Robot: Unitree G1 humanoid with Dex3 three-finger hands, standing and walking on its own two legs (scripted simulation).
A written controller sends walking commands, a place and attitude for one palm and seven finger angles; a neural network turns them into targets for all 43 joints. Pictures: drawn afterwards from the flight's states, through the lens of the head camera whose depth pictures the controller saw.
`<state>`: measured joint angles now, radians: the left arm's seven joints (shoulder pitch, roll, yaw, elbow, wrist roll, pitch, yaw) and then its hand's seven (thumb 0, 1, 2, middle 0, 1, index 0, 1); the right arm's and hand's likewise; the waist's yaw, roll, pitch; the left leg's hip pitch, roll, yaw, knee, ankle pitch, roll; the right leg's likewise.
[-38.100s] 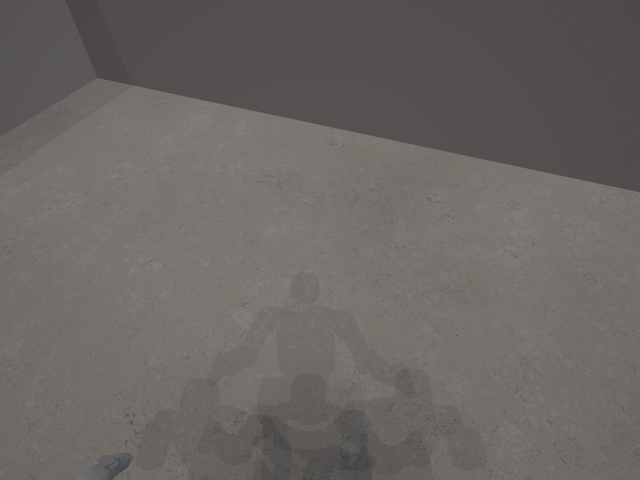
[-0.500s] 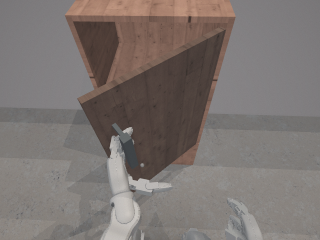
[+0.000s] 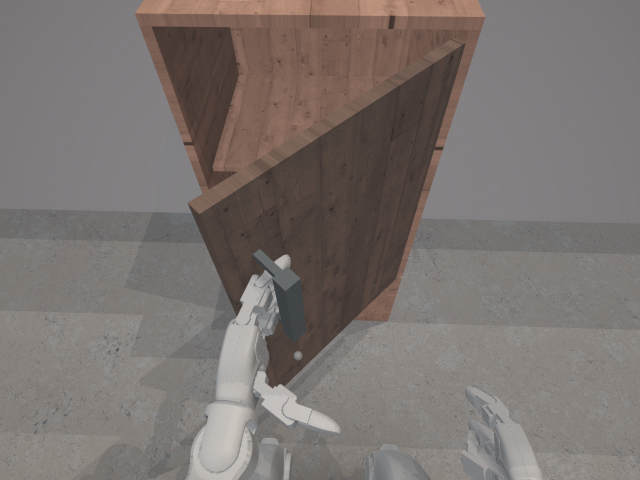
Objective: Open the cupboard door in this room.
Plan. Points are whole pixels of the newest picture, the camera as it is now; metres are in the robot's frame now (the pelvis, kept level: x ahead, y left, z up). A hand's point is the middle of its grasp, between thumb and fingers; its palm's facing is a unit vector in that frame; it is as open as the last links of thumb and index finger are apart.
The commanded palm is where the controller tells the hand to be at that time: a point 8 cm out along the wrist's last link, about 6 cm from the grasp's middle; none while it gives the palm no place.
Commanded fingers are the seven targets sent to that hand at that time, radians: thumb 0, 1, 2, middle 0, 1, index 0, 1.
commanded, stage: slide the hand sideways off the handle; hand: left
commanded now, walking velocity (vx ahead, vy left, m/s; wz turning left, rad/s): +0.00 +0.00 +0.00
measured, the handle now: (279, 297) +0.33 +0.07 +0.05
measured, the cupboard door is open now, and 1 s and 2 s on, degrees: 47 45 45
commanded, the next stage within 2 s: draw the hand back to the body in 0.80 s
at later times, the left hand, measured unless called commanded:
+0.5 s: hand (247, 389) +0.22 +0.09 +0.04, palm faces -0.05 -1.00 -0.01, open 15.9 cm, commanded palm +0.19 +0.16 +0.05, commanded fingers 0.00 -0.50 0.30 -0.15 -0.30 -0.15 -0.30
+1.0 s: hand (194, 417) +0.19 +0.14 +0.05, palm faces -0.04 -1.00 -0.01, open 16.3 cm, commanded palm +0.16 +0.20 +0.07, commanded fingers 0.00 -0.50 0.30 -0.15 -0.30 -0.15 -0.30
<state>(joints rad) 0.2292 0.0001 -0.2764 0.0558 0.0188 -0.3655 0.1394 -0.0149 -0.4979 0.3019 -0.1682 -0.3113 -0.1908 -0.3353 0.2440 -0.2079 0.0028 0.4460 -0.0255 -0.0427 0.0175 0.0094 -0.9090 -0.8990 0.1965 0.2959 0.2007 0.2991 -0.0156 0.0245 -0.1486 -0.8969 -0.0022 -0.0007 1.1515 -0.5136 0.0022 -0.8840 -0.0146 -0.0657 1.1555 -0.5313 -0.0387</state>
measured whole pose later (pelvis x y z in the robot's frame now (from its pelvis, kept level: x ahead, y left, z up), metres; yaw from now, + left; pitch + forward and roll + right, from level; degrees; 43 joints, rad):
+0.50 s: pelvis +0.01 +0.00 +0.00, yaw +0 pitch +16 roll -1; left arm 0.50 0.11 -0.17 -0.14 -0.04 -0.41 0.01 -0.02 -0.50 0.30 -0.22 -0.33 -0.24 -0.34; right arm 0.23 -0.19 0.01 0.41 -0.02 -0.03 0.00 0.01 -0.91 -0.90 0.20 0.30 0.20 0.30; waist 0.00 0.02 -0.16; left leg -0.91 0.01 -0.01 1.19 -0.56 0.00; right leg -0.89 0.00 -0.08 1.18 -0.56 -0.04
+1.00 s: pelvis +0.00 +0.00 -0.02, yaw +0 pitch +15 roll -2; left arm 0.57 0.17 -0.03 -0.24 -0.19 -0.39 -0.15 -0.02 -0.50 0.30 -0.16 -0.30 -0.16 -0.30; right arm 0.23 -0.21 -0.01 0.40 0.01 -0.06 -0.04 0.01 -0.91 -0.90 0.20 0.30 0.20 0.30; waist 0.02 0.04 -0.17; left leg -0.98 0.01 -0.04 1.27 -0.57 0.00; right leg -0.94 0.00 -0.10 1.24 -0.57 -0.04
